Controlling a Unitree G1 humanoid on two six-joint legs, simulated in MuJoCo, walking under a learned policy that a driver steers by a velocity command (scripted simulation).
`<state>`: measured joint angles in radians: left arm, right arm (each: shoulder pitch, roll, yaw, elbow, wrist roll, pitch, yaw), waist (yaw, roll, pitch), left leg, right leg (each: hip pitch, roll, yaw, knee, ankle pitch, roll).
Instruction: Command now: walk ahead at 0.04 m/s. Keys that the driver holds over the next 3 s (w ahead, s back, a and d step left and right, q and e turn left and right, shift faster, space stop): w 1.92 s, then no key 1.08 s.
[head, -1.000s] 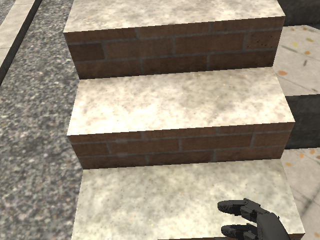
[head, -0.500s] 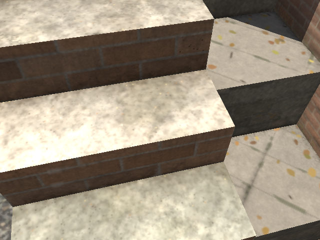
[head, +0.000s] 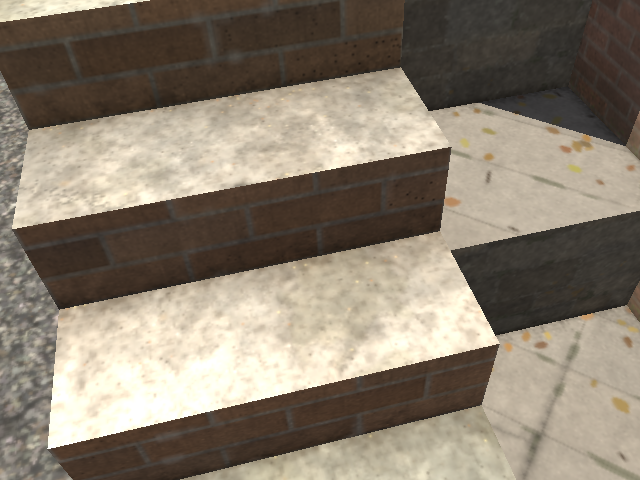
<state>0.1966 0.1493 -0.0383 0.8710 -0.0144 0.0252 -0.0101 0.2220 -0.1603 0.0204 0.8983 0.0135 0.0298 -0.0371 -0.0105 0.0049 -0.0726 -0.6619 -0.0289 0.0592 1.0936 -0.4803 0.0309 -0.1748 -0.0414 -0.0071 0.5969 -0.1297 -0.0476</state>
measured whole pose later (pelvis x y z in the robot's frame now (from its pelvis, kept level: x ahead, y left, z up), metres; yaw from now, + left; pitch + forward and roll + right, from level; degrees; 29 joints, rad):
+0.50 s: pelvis +0.00 -0.03 -0.07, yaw +0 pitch +5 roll +5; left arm 0.28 0.19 -0.05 0.95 0.06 -0.04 0.00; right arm 0.10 -0.18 0.04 0.80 0.04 -0.03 0.03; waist -0.02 -0.04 -0.04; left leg -0.99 -0.10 0.01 1.87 -0.64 0.11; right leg 0.00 -0.08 -0.13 0.26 -0.06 -0.05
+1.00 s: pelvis +0.11 -0.05 +0.06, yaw +0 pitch +2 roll -1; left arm 0.15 0.14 -0.05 0.78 -0.01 -0.08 -0.04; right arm 0.31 -0.22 0.03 0.94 0.00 -0.08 0.01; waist 0.02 0.05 -0.10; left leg -0.32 0.07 0.03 0.85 -0.47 0.12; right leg -0.42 -0.03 -0.05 0.72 -0.27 -0.08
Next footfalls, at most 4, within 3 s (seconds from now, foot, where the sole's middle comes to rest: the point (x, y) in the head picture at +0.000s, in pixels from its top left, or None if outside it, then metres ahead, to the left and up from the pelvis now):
0.08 right None -0.12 -0.10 -0.87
1.00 right None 0.17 -0.19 -0.69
1.38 left None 0.35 0.14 -0.50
1.92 right None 0.43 -0.08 -0.50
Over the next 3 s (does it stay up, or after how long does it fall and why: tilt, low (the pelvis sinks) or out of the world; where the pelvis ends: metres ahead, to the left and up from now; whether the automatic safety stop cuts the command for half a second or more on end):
stays up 0.37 0.11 0.27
